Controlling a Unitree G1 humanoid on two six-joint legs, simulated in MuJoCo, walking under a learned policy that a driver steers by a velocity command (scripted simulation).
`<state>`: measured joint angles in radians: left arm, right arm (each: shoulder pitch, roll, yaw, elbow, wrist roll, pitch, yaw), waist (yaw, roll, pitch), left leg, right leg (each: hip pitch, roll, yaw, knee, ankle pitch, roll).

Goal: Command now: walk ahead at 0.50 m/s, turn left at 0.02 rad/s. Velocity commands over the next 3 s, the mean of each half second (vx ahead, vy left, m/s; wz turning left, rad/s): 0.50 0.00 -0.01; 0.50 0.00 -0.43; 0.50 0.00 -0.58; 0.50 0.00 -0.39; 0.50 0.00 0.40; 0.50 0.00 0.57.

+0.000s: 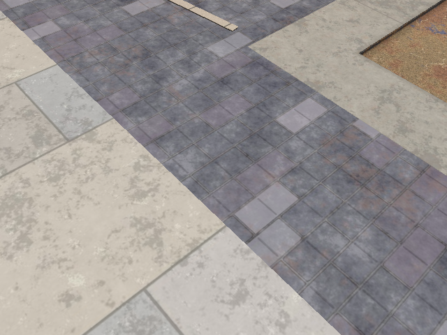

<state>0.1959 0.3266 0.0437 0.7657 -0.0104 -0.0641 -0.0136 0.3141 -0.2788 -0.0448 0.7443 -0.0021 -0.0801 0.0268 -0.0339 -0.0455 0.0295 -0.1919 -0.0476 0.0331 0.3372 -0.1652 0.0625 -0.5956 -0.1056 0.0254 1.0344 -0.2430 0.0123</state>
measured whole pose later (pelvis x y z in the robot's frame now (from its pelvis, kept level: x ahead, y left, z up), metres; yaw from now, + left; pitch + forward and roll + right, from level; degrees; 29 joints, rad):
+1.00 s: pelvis +0.55 -0.03 +0.00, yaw -17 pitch +1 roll +2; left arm 0.27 0.33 0.08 0.74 -0.03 -0.02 0.01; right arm 0.23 -0.26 -0.06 0.80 -0.01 -0.10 0.01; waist -0.02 -0.06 0.03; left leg -0.20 -0.01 0.09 0.36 -0.18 0.02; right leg -0.56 -0.07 0.05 1.11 -0.31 0.00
